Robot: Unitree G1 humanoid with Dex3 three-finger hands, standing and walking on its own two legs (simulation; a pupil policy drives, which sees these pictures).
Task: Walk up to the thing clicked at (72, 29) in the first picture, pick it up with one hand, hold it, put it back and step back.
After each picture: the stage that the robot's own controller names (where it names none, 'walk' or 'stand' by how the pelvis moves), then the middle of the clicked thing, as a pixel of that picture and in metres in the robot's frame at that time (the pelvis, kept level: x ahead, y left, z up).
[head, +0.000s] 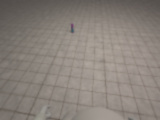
stand; (72, 28) +2.07 +0.55 -0.65
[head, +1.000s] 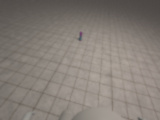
walk; (80, 36) +1.97 +0.23 -0.63
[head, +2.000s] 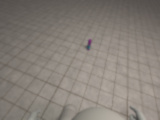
walk; (89, 45) +1.34 +0.02 -0.64
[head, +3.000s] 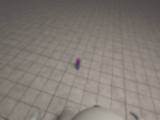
walk; (78, 64) +0.86 +0.14 -0.64
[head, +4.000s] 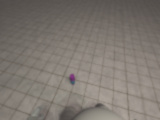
walk; (72, 79) +0.55 +0.20 -0.64
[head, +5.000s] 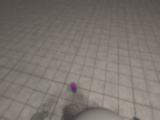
stand; (73, 88) +0.41 +0.20 -0.63
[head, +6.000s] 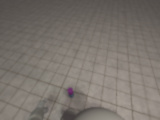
stand; (70, 93) +0.35 +0.20 -0.64
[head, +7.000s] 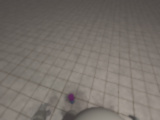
stand; (71, 99) +0.31 +0.19 -0.66
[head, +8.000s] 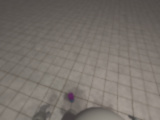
stand; (71, 97) +0.31 +0.18 -0.66
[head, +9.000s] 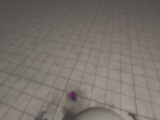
stand; (73, 96) +0.33 +0.18 -0.65
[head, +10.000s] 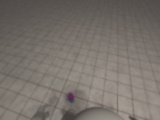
stand; (71, 98) +0.31 +0.20 -0.65
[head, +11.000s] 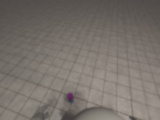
stand; (70, 98) +0.32 +0.19 -0.65
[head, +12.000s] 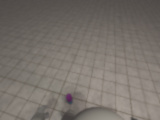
stand; (69, 99) +0.31 +0.21 -0.65
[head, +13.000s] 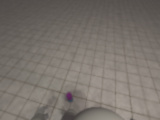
stand; (69, 97) +0.31 +0.21 -0.66
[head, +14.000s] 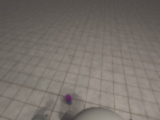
stand; (68, 100) +0.32 +0.21 -0.66
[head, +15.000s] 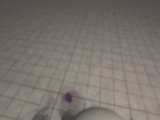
stand; (69, 98) +0.31 +0.21 -0.66
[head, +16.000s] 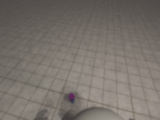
stand; (71, 98) +0.32 +0.18 -0.66
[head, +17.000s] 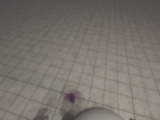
stand; (72, 98) +0.32 +0.18 -0.66
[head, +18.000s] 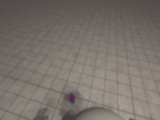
stand; (72, 98) +0.32 +0.17 -0.66
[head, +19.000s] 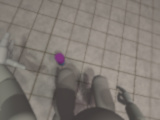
go down; (60, 60) +0.38 +0.24 -0.32
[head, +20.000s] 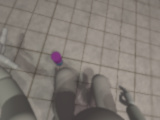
approach; (57, 60) +0.38 +0.26 -0.28
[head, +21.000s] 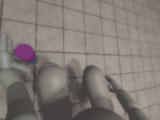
close in; (29, 56) +0.34 +0.32 -0.17
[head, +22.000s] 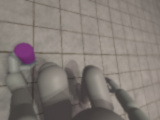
lift; (28, 58) +0.33 +0.32 -0.15
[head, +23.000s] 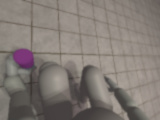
lift; (27, 62) +0.31 +0.32 -0.15
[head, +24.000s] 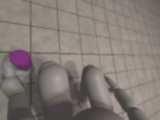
lift; (25, 63) +0.31 +0.32 -0.15
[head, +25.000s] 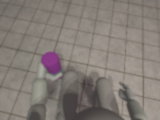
lift; (54, 68) +0.29 +0.24 -0.01
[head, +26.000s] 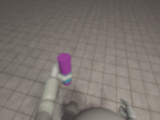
hold; (65, 71) +0.32 +0.16 +0.04
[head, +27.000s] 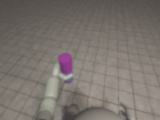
hold; (67, 70) +0.32 +0.16 +0.05
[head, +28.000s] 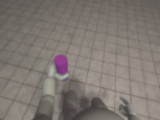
crouch; (62, 70) +0.33 +0.18 -0.02
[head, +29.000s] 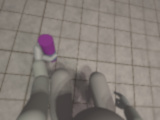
lower; (49, 51) +0.42 +0.25 -0.09
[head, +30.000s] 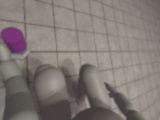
lower; (18, 47) +0.40 +0.34 -0.16
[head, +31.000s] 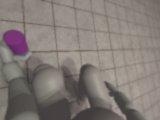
lower; (20, 49) +0.39 +0.33 -0.16
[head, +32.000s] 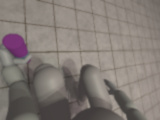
lower; (20, 52) +0.37 +0.33 -0.16
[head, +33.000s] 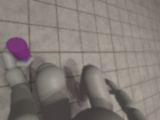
lower; (23, 55) +0.35 +0.33 -0.16
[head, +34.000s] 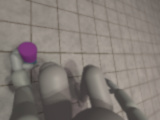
open; (29, 57) +0.34 +0.31 -0.16
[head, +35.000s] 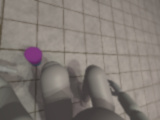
rise; (35, 58) +0.33 +0.30 -0.16
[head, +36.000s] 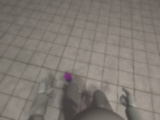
walk; (68, 78) +0.36 +0.21 -0.47
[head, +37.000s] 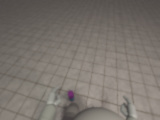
stand; (71, 96) +0.34 +0.19 -0.59
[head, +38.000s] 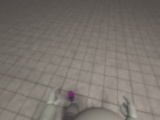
stand; (71, 96) +0.33 +0.19 -0.60
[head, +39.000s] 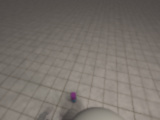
stand; (73, 97) +0.36 +0.17 -0.65
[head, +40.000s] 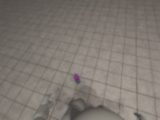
walk; (77, 79) +0.44 +0.21 -0.64
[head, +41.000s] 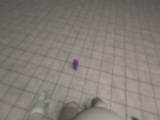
walk; (75, 65) +0.70 +0.16 -0.63
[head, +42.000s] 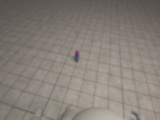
stand; (76, 56) +0.97 +0.21 -0.64
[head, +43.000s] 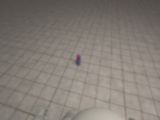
stand; (78, 60) +0.98 +0.20 -0.66
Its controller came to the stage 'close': yes
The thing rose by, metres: 0.68
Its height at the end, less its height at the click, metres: +0.00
